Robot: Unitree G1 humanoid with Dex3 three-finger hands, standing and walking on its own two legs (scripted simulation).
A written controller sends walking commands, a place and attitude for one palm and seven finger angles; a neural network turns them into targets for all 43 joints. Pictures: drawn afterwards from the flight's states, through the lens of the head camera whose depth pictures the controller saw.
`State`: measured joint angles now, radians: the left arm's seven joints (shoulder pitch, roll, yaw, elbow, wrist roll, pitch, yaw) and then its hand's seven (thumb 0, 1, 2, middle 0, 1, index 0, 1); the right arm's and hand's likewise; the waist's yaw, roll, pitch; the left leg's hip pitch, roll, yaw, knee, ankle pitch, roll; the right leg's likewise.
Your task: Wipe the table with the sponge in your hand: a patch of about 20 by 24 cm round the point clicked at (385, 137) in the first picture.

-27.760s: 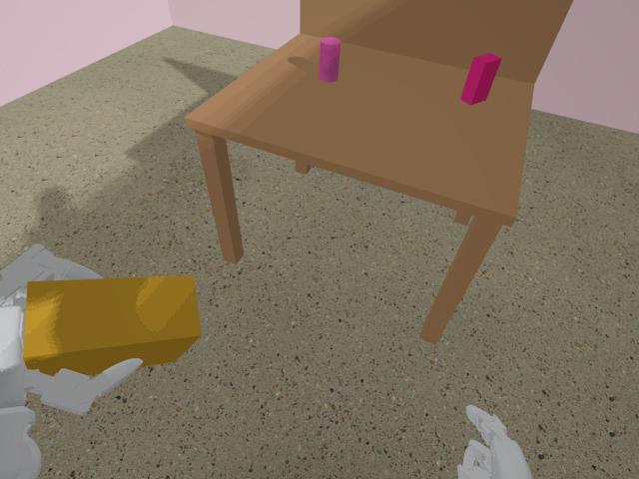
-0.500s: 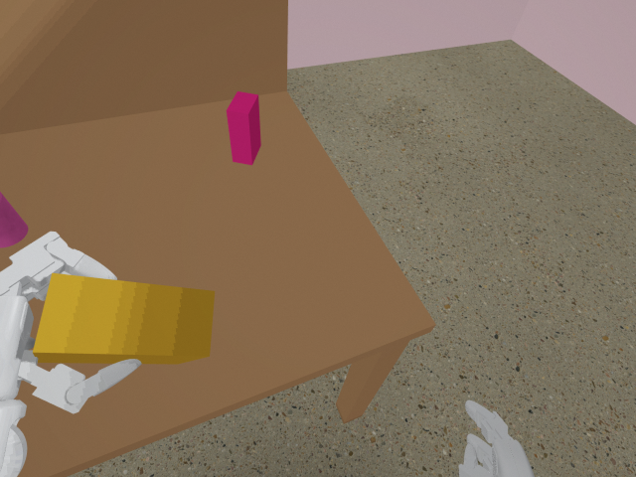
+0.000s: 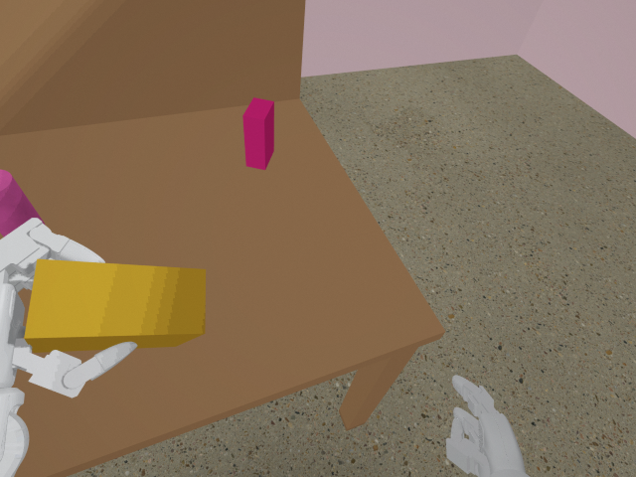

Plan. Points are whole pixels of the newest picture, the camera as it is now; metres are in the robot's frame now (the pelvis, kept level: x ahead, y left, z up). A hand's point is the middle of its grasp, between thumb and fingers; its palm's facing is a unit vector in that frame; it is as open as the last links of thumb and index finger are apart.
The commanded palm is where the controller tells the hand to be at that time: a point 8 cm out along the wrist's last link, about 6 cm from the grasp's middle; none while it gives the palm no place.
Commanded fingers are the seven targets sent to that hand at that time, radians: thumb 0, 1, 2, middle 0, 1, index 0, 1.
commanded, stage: come to a stop and stand still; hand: left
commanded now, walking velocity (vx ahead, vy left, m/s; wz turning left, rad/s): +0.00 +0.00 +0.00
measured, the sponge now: (144, 311) +0.24 +0.20 +0.13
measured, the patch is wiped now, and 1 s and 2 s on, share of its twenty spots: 0.00 0.00 0.00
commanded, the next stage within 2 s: look again from close up in 0.18 s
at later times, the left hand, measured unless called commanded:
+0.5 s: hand (94, 318) +0.21 +0.23 +0.15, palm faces +0.34 -0.86 -0.37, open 10.2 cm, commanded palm +0.15 +0.27 +0.17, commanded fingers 0.00 0.10 1.30 -1.20 -1.60 -1.20 -1.60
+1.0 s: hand (134, 334) +0.21 +0.20 +0.13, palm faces +0.27 -0.75 -0.61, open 10.2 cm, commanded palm +0.17 +0.25 +0.17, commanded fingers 0.00 0.10 1.30 -1.20 -1.60 -1.20 -1.60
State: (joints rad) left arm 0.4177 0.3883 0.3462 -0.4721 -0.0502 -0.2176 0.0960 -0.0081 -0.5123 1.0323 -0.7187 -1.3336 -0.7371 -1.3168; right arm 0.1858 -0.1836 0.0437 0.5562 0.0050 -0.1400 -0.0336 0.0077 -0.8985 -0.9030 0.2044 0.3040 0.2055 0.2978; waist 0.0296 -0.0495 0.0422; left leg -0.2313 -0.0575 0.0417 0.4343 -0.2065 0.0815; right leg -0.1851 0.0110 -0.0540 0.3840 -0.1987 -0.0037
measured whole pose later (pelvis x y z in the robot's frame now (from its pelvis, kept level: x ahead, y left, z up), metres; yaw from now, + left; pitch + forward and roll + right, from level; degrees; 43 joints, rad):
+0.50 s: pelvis -0.01 -0.01 +0.00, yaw +0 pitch +0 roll -1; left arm 0.45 0.38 0.34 -0.45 -0.04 -0.21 0.10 -0.01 -0.51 1.03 -0.72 -1.33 -0.74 -1.32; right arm 0.22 -0.21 0.02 0.59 0.01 -0.14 -0.05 0.01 -0.90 -0.90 0.20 0.30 0.20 0.30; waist 0.01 -0.02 0.03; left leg -0.23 -0.04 0.04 0.42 -0.19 0.07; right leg -0.18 0.03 -0.05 0.36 -0.17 -0.02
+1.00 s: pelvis -0.01 -0.05 -0.01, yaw +1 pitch +0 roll +0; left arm 0.37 0.47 0.28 -0.38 0.09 -0.03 0.04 -0.01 -0.51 1.03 -0.72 -1.33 -0.74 -1.32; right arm 0.14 -0.24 0.03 0.61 -0.01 -0.09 -0.03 0.01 -0.90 -0.90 0.20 0.30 0.20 0.30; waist 0.04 0.01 0.02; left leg -0.32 -0.03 0.01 0.57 -0.26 0.03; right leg -0.29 0.05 -0.05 0.58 -0.29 -0.07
